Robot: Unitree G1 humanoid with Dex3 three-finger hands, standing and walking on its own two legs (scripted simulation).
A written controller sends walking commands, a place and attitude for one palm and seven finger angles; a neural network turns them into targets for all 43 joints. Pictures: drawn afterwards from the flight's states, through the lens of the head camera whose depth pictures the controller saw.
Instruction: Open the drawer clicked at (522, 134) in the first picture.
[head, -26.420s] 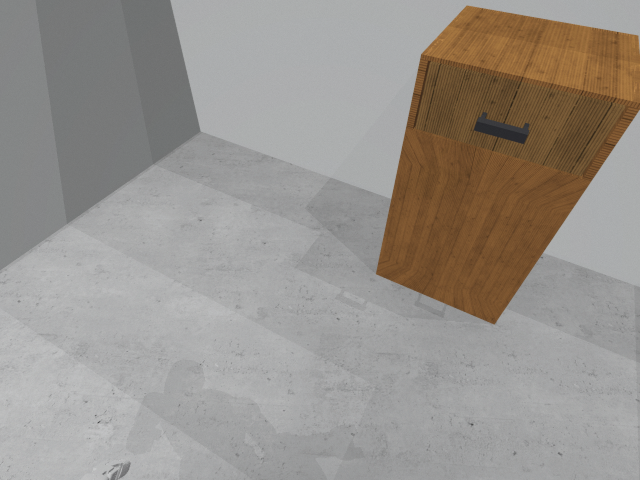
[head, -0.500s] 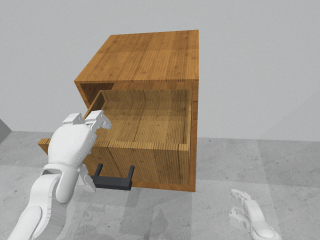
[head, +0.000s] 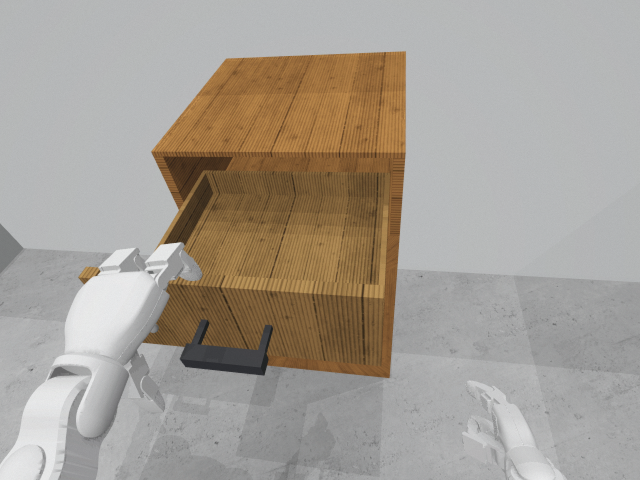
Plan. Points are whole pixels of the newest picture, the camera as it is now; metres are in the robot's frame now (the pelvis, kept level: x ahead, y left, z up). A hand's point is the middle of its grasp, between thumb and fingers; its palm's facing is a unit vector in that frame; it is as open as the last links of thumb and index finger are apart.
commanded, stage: draw the hand back to the body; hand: left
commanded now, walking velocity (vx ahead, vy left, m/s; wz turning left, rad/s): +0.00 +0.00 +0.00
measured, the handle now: (229, 344) +0.29 +0.19 -0.01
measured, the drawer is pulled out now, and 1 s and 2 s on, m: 0.29 0.29 0.29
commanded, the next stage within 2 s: step back with the hand held close in 1.22 s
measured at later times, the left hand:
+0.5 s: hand (142, 309) +0.22 +0.21 +0.18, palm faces +0.33 -0.89 -0.32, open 13.0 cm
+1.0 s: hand (118, 325) +0.21 +0.23 +0.16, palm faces +0.40 -0.82 -0.41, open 8.8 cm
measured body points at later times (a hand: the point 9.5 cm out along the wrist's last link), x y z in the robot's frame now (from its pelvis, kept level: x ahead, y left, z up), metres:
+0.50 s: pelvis +0.02 +0.00 +0.00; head +0.01 -0.01 +0.45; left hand +0.20 +0.25 +0.20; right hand +0.21 -0.20 -0.07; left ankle +0.02 +0.10 -0.74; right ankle -0.02 -0.09 -0.74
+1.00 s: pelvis +0.03 -0.01 +0.00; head +0.02 -0.03 +0.45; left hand +0.18 +0.27 +0.19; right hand +0.23 -0.22 -0.08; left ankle +0.02 +0.10 -0.74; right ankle -0.02 -0.09 -0.74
